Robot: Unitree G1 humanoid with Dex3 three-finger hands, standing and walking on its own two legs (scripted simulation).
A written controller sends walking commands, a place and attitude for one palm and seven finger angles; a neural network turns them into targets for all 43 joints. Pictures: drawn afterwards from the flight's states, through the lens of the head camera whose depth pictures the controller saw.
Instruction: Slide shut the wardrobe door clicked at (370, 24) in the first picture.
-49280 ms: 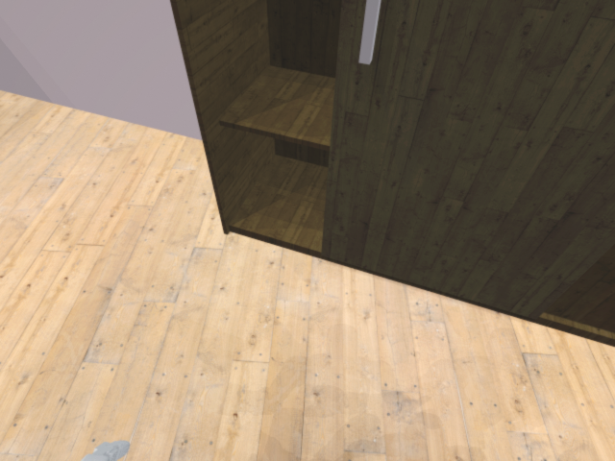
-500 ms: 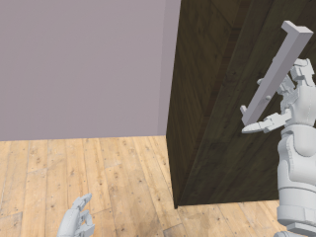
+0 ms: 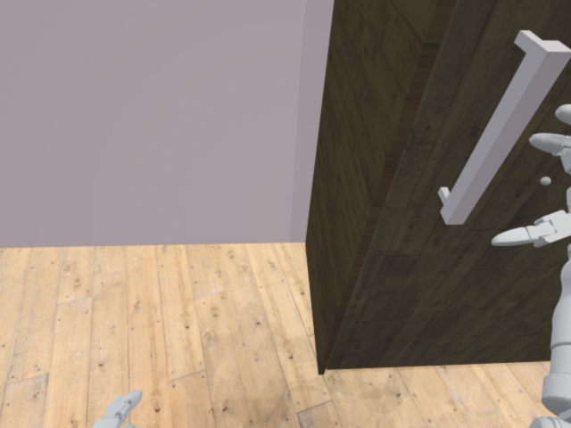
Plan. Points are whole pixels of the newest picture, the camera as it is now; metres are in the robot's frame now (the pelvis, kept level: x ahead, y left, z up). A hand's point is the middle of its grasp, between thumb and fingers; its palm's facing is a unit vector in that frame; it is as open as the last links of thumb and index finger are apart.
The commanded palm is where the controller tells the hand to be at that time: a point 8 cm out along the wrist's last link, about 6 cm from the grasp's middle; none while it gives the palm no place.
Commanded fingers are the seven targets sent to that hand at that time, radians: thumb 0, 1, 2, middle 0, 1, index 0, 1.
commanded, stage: slip the hand off the handle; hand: right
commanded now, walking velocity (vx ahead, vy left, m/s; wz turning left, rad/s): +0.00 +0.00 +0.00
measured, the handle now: (483, 140) +0.41 -0.21 +0.23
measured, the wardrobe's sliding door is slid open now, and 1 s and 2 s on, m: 0.00 0.00 0.00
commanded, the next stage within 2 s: draw the hand back to the body in 0.54 s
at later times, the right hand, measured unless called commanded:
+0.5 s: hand out of the picture +0.26 -0.28 +0.22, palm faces +0.29 +0.95 -0.11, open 14.7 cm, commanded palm +0.20 -0.32 +0.22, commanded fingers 0.00 0.55 -0.20 0.25 1.15 0.25 1.15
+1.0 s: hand out of the picture +0.23 -0.27 +0.20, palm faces +0.01 +1.00 -0.09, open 14.7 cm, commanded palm +0.18 -0.31 +0.21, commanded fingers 0.00 0.55 -0.20 0.25 1.15 0.25 1.15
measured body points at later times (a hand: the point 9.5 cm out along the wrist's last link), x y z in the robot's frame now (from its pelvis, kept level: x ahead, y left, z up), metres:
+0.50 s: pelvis +0.00 +0.01 +0.00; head -0.02 +0.02 +0.45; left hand +0.20 +0.23 -0.07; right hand +0.23 -0.33 +0.22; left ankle +0.03 +0.18 -0.72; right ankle +0.00 -0.17 -0.72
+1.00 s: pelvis +0.00 +0.00 +0.00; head -0.04 +0.03 +0.45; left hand +0.20 +0.21 -0.05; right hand +0.22 -0.32 +0.21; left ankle +0.03 +0.18 -0.72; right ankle +0.00 -0.17 -0.72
